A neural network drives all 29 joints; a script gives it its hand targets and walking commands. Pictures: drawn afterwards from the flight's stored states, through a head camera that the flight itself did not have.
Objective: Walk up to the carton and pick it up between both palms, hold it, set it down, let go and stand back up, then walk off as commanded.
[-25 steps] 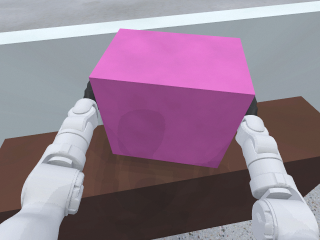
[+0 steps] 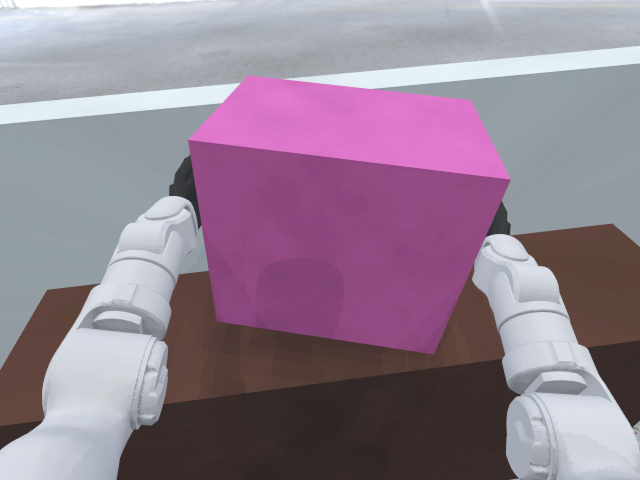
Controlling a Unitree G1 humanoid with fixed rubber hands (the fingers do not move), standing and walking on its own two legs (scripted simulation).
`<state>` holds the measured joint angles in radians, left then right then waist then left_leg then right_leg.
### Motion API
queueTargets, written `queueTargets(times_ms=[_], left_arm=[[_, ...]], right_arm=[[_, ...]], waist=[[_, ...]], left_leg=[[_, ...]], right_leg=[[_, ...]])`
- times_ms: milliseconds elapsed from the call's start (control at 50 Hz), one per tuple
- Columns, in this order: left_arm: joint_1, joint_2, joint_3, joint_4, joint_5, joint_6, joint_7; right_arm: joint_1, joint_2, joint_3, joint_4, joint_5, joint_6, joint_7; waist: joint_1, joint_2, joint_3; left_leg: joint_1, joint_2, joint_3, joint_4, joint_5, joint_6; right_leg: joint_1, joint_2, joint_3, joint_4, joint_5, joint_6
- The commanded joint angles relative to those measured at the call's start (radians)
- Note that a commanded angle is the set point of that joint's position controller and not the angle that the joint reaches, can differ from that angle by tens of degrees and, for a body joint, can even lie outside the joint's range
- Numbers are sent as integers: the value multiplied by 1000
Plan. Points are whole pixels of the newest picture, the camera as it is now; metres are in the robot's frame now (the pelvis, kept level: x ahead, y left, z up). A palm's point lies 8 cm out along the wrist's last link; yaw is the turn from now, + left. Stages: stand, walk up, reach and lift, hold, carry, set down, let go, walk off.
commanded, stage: reach and lift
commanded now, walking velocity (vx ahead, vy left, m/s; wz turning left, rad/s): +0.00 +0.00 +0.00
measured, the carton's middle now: (340, 213) +0.43 -0.01 +0.17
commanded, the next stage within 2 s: hold in 0.86 s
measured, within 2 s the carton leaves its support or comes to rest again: neither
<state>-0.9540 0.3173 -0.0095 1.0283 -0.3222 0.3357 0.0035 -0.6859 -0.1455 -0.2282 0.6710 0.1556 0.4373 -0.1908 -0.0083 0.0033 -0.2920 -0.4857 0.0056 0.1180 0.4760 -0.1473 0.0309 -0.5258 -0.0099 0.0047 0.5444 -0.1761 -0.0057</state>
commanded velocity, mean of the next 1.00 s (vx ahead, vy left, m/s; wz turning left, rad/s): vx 0.00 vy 0.00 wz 0.00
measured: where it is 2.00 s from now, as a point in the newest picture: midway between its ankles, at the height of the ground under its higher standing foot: outside the picture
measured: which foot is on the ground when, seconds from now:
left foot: down 0.00-1.00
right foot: down 0.00-1.00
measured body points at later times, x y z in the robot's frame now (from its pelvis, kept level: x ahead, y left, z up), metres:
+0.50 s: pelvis +0.01 +0.00 +0.01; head -0.03 -0.02 +0.46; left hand +0.44 +0.17 +0.22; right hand +0.41 -0.22 +0.17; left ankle +0.05 +0.11 -0.73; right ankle +0.05 -0.11 -0.73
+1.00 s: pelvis +0.01 +0.00 +0.01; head -0.04 -0.01 +0.46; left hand +0.42 +0.19 +0.24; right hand +0.41 -0.21 +0.19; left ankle +0.05 +0.11 -0.73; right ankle +0.05 -0.11 -0.73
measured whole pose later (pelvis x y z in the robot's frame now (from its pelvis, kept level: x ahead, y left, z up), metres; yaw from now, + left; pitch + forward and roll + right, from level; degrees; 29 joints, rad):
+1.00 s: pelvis +0.01 +0.00 +0.01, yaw +1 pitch +7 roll +0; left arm -0.85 0.24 0.17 0.60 -0.14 0.66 0.05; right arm -0.72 -0.22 -0.18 0.58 0.23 0.59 -0.17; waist -0.01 0.02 -0.27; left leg -0.38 0.01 0.09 0.38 -0.12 0.02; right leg -0.39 0.00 -0.02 0.41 -0.14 -0.01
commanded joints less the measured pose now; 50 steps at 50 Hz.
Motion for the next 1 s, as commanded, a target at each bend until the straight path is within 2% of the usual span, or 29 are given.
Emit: queueTargets(times_ms=[0, 160, 340, 640, 780, 980], left_arm=[[-744, -749, -43, -524, 114, 15, -73], [-687, -746, 9, -551, 157, 93, -74], [-644, -715, 32, -631, 179, 162, -77], [-604, -719, -23, -800, 187, 258, -85], [-610, -731, -45, -835, 184, 285, -86], [-651, -749, -52, -832, 179, 313, -82]], right_arm=[[-1258, 578, 468, -476, 209, -63, 285], [-1252, 566, 487, -472, 243, -29, 294], [-1254, 555, 530, -562, 285, -3, 275], [-1187, 492, 531, -620, 312, 40, 253], [-1180, 469, 522, -619, 318, 55, 254], [-1220, 464, 513, -605, 327, 73, 264]], waist=[[150, 24, -429], [158, -9, -425], [169, -41, -450], [115, 0, -460], [93, 16, -450], [86, 15, -431]], left_leg=[[358, 0, -149, -116, 173, -29], [363, -10, -144, -129, 200, -17], [377, -22, -138, -121, 272, -8], [484, -18, -157, -96, 406, -40], [505, -12, -165, -95, 417, -50], [479, -6, -171, -109, 360, -49]], right_leg=[[375, 86, 18, -156, 41, -15], [430, 83, 25, -184, 105, -8], [496, 82, 34, -194, 212, -1], [481, 91, 29, -222, 282, -3], [465, 92, 28, -234, 263, -6], [456, 91, 29, -243, 212, -11]])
